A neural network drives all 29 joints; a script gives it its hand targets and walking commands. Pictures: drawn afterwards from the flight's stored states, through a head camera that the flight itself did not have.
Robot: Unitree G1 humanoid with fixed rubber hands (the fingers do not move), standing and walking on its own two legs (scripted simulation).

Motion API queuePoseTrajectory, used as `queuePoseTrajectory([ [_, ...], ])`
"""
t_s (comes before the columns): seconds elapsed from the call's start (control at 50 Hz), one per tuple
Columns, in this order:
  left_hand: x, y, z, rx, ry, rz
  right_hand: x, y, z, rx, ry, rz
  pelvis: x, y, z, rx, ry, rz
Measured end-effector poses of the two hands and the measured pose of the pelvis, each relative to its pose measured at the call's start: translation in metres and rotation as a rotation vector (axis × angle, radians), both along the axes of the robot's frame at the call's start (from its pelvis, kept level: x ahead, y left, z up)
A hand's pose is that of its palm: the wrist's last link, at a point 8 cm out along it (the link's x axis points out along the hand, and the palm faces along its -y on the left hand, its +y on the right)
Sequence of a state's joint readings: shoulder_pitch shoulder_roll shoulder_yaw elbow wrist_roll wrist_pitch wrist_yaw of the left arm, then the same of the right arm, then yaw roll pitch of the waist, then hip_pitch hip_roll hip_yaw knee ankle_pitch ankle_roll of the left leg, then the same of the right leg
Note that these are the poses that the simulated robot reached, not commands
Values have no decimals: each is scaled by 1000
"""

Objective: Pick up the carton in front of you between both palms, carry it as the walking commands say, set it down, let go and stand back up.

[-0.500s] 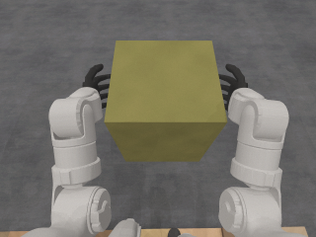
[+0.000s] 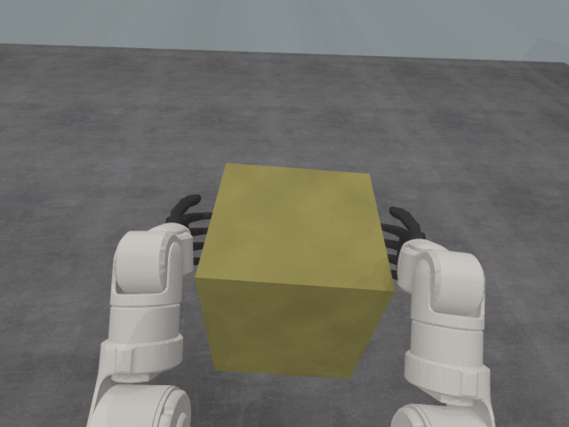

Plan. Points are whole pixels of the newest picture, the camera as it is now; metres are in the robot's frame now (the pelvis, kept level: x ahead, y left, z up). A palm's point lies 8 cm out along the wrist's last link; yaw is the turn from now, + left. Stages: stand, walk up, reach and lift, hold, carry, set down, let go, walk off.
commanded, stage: carry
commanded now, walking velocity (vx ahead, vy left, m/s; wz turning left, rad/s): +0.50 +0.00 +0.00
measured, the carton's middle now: (289, 275) +0.34 +0.00 +0.05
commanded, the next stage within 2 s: none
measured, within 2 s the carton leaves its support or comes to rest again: neither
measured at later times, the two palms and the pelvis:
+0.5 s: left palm (211, 128) +0.65 +0.17 +0.10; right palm (355, 135) +0.67 -0.13 +0.09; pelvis +0.30 -0.01 -0.02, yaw +3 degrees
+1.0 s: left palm (214, 82) +0.90 +0.21 +0.08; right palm (329, 89) +0.90 -0.09 +0.08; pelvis +0.63 +0.05 +0.00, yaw +0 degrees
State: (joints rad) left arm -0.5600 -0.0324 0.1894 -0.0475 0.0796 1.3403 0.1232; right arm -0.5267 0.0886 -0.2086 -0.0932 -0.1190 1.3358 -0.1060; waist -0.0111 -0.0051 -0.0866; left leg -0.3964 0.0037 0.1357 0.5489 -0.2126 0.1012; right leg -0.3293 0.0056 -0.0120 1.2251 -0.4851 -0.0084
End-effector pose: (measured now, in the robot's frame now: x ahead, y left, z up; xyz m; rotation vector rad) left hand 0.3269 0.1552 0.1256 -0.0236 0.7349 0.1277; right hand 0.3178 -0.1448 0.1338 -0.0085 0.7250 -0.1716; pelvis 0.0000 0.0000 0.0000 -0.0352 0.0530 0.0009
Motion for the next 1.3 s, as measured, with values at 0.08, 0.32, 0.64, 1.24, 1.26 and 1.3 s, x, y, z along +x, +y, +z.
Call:
queuePoseTrajectory([
  [0.08, 46, 3, -11, 5, 41, -20, 39, 3, -12, -2, 41, -19, 34, 10, 6, 1, 15, 1],
  [0.32, 211, 9, -9, 42, -1, -9, 215, 9, -12, -18, 1, 41, 173, 10, -1, 20, 31, 34],
  [0.64, 378, 25, -34, 39, 89, 136, 421, 27, -42, 39, 89, 132, 375, -11, 7, 56, 31, 67],
  [1.24, 698, 55, -27, -22, -14, 26, 706, 58, -27, 29, -12, 12, 770, 59, 18, 14, 12, 4],
  [1.26, 711, 54, -24, -20, -26, 31, 720, 57, -25, 29, -24, 17, 784, 57, 17, 15, 11, 5],
  [1.3, 739, 51, -22, -18, -48, 41, 749, 53, -23, 31, -45, 25, 812, 52, 13, 18, 9, 8],
])
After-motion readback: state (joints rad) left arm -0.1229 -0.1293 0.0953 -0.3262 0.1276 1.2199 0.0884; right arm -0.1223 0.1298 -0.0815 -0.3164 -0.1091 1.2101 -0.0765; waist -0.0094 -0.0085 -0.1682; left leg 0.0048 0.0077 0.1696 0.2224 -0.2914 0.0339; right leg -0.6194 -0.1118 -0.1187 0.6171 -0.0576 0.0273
